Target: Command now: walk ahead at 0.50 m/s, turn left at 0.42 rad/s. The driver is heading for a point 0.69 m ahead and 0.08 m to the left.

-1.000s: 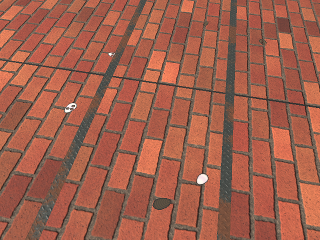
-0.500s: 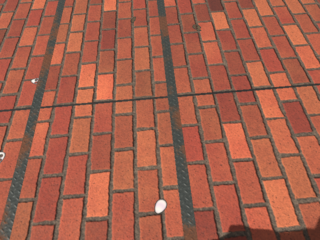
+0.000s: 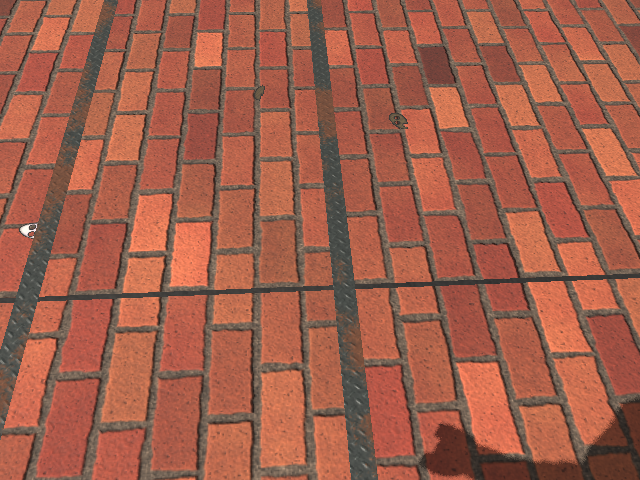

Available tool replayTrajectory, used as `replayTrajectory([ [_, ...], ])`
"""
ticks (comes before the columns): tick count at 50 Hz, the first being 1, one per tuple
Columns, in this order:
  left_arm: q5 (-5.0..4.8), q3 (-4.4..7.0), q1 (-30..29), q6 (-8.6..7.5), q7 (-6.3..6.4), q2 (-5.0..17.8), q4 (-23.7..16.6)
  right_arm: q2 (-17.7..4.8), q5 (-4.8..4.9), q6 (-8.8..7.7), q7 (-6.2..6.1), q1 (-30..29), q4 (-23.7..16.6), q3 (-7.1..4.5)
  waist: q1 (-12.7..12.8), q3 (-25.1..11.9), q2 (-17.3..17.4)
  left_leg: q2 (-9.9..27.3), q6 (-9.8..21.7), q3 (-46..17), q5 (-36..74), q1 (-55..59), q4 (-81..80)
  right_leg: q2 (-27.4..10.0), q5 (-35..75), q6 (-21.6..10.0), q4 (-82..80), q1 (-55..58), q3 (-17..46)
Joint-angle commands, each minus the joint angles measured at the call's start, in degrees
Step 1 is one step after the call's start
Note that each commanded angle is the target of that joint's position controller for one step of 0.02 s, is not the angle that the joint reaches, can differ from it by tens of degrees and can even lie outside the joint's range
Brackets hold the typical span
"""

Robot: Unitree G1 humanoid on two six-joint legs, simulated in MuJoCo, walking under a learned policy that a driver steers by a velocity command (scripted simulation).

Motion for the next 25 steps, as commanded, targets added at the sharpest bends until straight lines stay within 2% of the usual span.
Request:
replayTrajectory([
  [1,0.46,1.36,0.2,-0.18,0.48,4.6,-4.0,-9.3,0.44,-0.66,-1.2,-1.4,-3.9,-2.45,1.8,-3.0,4.9,15.0,10.9,-16.2,12.7,3.4,-9.3,-1.3,4.0,2.7,-8.1,-5.0,-0.3],
  [5,-0.07,0.74,-8.7,-0.73,0.17,2.9,-5.6,-10.3,0.97,0.45,-2.31,1.6,-2.4,-2.79,-1.5,-2.3,5.7,11.3,7.0,-13.0,9.2,-0.4,-7.8,1.7,19.8,3.8,-24.2,0.4,-0.8],
  [8,-0.9,1.11,-13.0,-1.38,-0.48,3.6,-6.5,-10.2,1.32,1.32,-2.65,4.3,-1.3,-2.83,-2.9,-2.5,6.3,12.2,5.9,-16.2,5.9,1.3,-5.2,3.6,22.5,3.4,-29.7,3.5,-0.1],
  [11,-1.34,2.2,-12.8,-1.99,-0.86,5.5,-6.5,-9.9,1.3,1.99,-2.9,4.2,-1.2,-2.92,-1.6,-2.6,7.8,14.1,4.7,-21.5,4.1,6.5,-0.9,3.7,17.4,1.5,-33.7,5.5,1.7],
  [12,-1.46,2.67,-10.9,-2.2,-0.82,6.3,-6.1,-9.9,1.19,2.19,-2.91,3.4,-1.3,-3.04,-0.3,-2.8,8.7,14.3,4.2,-22.5,5.5,6.9,1.0,3.5,15.3,0.4,-34.7,8.1,1.4],
  [13,-1.38,3.39,-6.5,-2.41,-0.55,7.2,-4.9,-9.0,1.08,2.3,-2.8,2.4,-1.7,-2.8,2.2,-4.5,8.7,12.8,3.0,-21.9,7.8,6.0,4.7,3.3,15.8,-1.2,-37.4,14.5,0.4],
  [14,-0.63,4.25,0.0,-2.63,-0.13,9.1,-4.1,-6.6,0.6,2.13,-2.47,1.9,-2.5,-1.91,5.4,-10.4,6.9,10.1,1.2,-19.1,7.4,2.6,14.6,-1.5,14.9,-4.2,-36.6,26.3,3.6],
  [15,-0.46,5.01,8.6,-2.24,0.37,12.3,-3.4,-2.7,-0.84,1.94,-2.44,4.0,-3.6,-0.63,7.4,-18.8,-2.1,5.0,-1.1,-12.5,-10.2,-5.7,31.0,-12.1,12.6,-7.6,-35.6,41.2,15.1],
  [16,-0.34,5.74,10.7,-1.34,-0.3,14.9,-1.0,-2.3,1.54,1.43,-2.35,11.4,-5.2,-0.17,3.3,-21.2,-20.3,1.2,-3.5,-7.5,-28.5,-25.2,45.5,-22.5,-2.2,-16.3,-41.4,51.4,41.3],
  [17,-1.11,4.62,7.8,-1.18,-0.46,8.7,-2.4,-8.4,2.18,1.65,-2.63,9.3,-3.2,-1.36,4.7,-14.2,-10.0,6.2,-4.5,-8.5,-24.1,-30.1,51.2,-20.9,-11.7,-14.6,-43.8,45.8,39.8],
  [18,-1.15,3.84,5.7,-0.91,-0.24,5.9,-2.6,-10.5,1.62,2.0,-2.53,3.1,-4.0,-2.09,5.9,-7.6,-4.7,7.8,-5.0,-6.9,-18.4,-30.5,51.9,-18.0,-8.3,-12.1,-44.3,39.2,29.4],
  [19,-0.69,3.43,3.5,-0.76,-0.32,5.3,-2.6,-9.5,1.01,2.24,-2.54,0.7,-4.4,-2.09,5.0,-4.4,-1.1,9.5,-5.6,-5.7,-14.6,-28.6,51.0,-15.4,-0.5,-11.1,-45.6,33.1,22.6],
  [20,-0.5,3.2,2.2,-0.67,-0.29,4.5,-1.9,-8.7,0.54,2.23,-2.31,-1.0,-5.2,-2.24,4.2,-2.0,-1.4,10.9,-5.9,-5.4,-12.2,-28.0,48.7,-13.4,5.0,-11.0,-46.9,29.3,17.9],
  [21,-0.16,3.04,1.6,-0.81,-0.17,4.2,-1.4,-7.5,0.85,2.4,-1.92,-0.9,-5.5,-2.19,3.2,-1.5,-3.2,12.2,-6.0,-4.8,-10.7,-25.7,47.4,-11.9,8.3,-10.4,-48.3,26.4,13.6],
  [22,-0.27,3.12,1.6,-1.06,-0.19,4.1,-0.9,-6.3,1.11,2.64,-1.7,-0.8,-5.7,-1.97,2.9,-1.4,-4.3,12.6,-6.2,-3.8,-9.8,-24.9,46.6,-11.1,10.6,-10.6,-49.5,25.1,10.7],
  [25,-0.74,3.82,2.1,-1.53,-0.21,5.8,0.9,-4.3,0.76,3.06,-1.37,-3.6,-7.4,-1.42,2.9,-0.6,-3.1,13.6,-7.2,-2.9,-6.7,-27.2,41.9,-11.6,16.9,-12.2,-51.9,24.5,4.9],
])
